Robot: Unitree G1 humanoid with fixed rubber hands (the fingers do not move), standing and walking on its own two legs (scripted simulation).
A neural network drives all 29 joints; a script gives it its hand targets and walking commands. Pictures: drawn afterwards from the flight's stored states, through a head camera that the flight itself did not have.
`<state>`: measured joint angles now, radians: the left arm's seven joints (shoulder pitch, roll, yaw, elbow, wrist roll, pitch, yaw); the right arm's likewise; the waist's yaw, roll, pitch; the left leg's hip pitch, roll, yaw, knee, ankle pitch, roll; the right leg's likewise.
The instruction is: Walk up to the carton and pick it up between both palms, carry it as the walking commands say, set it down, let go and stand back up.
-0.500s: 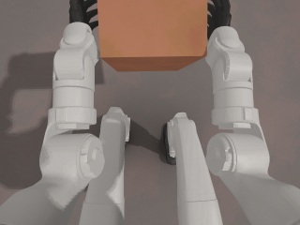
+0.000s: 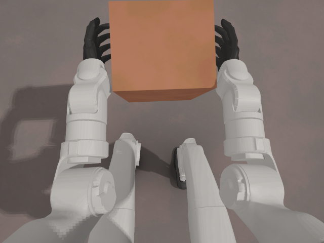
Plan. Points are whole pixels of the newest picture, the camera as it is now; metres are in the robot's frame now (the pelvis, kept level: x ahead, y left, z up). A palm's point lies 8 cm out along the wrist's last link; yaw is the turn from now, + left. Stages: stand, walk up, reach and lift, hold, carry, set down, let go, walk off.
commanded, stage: reach and lift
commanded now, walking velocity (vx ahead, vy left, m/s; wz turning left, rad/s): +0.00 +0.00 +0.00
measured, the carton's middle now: (160, 64) +0.49 +0.01 -0.11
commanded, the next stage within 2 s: none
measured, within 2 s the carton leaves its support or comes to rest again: neither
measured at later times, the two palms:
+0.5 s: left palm (80, 53) +0.44 +0.15 +0.03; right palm (247, 55) +0.45 -0.13 +0.04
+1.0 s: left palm (56, 34) +0.43 +0.15 +0.12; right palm (283, 35) +0.44 -0.13 +0.12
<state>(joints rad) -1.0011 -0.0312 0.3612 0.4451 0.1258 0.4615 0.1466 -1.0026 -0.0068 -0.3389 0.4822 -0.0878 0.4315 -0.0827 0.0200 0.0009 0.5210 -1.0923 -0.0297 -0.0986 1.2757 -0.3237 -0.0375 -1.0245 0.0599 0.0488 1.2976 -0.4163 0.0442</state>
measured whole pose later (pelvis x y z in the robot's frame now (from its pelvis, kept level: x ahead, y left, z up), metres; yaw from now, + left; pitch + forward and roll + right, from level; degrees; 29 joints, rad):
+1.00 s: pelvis +0.10 +0.00 +0.12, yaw +0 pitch +4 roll +0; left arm -0.42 -0.21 0.34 0.41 0.26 0.49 0.10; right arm -0.47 0.14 -0.30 0.51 -0.23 0.46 0.00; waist 0.01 -0.01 0.05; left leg -0.47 -0.02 -0.06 0.63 -0.22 -0.01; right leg -0.42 0.02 0.10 0.64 -0.29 0.04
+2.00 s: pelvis +0.09 +0.01 +0.13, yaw +0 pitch -8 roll +0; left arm -0.43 -0.17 0.29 0.38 0.27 0.74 0.09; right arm -0.44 0.13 -0.26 0.43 -0.22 0.71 -0.03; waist -0.02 -0.01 0.04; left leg -0.20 -0.02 -0.06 0.52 -0.18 -0.01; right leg -0.14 0.01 0.10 0.52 -0.25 0.03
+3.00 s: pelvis +0.10 +0.00 +0.13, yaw +0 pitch -9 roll +0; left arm -0.28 -0.16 0.19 0.24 0.23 0.78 0.06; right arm -0.25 0.15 -0.15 0.24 -0.21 0.76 -0.06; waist -0.01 0.00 0.05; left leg -0.15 -0.02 -0.08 0.49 -0.18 -0.02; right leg -0.09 0.01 0.08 0.50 -0.25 0.02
